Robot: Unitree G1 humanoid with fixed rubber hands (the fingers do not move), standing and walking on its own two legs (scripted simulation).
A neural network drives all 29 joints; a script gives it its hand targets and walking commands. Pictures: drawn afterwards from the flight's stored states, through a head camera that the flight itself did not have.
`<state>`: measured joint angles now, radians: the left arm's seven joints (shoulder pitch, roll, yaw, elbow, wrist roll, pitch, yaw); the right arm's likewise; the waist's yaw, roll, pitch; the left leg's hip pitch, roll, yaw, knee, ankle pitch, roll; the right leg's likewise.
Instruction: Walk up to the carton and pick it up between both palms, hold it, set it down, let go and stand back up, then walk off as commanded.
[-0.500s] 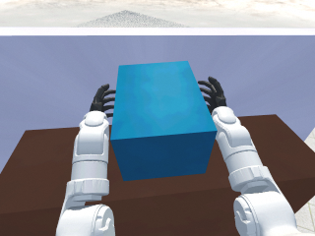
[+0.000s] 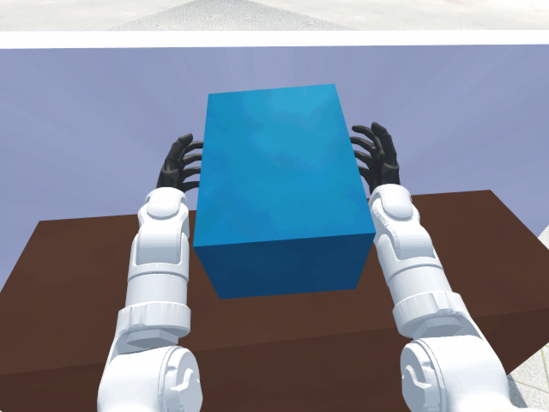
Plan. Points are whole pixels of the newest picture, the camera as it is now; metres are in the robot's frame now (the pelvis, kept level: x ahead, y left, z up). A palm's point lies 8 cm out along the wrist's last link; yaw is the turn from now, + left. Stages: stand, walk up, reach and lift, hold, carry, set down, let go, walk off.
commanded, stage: set down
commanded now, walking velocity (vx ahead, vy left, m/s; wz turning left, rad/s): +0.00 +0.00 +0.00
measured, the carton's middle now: (279, 187) +0.42 -0.02 +0.15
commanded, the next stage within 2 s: none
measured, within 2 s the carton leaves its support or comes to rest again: neither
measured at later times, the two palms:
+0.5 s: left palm (173, 204) +0.40 +0.14 +0.14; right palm (373, 196) +0.38 -0.15 +0.16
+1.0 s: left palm (183, 203) +0.43 +0.13 +0.12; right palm (371, 200) +0.39 -0.16 +0.14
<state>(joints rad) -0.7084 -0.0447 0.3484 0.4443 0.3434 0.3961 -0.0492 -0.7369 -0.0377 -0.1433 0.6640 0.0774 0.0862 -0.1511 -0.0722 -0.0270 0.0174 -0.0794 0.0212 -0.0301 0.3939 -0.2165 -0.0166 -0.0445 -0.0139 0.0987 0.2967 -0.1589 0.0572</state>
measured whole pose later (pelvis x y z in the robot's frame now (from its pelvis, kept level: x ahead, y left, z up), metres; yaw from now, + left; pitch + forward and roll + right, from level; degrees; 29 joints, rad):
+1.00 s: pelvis +0.02 +0.00 +0.00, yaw +0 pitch -5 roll -1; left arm -0.73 0.00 0.34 0.71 0.29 0.21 -0.07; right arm -0.65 0.03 -0.21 0.69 -0.01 -0.03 -0.18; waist -0.07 -0.05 0.07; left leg -0.04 0.02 -0.03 0.38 -0.24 -0.02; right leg 0.01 -0.02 0.10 0.26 -0.17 0.06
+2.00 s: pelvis +0.04 +0.01 +0.00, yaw +0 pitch +2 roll -1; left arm -0.81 0.06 0.38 0.99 0.30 0.01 -0.10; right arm -0.62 0.12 -0.38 0.77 -0.20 -0.19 -0.18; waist -0.07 -0.05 0.06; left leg -0.17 0.02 -0.03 0.38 -0.24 -0.01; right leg -0.12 -0.02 0.10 0.26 -0.17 0.06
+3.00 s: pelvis +0.03 +0.00 +0.00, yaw +0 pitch +6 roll -1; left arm -0.84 0.07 0.43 1.17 0.35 -0.16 -0.09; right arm -0.61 0.16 -0.52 0.89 -0.31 -0.35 -0.17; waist -0.07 -0.05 0.02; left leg -0.26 0.02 -0.02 0.38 -0.22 -0.01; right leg -0.21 -0.02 0.10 0.26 -0.15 0.06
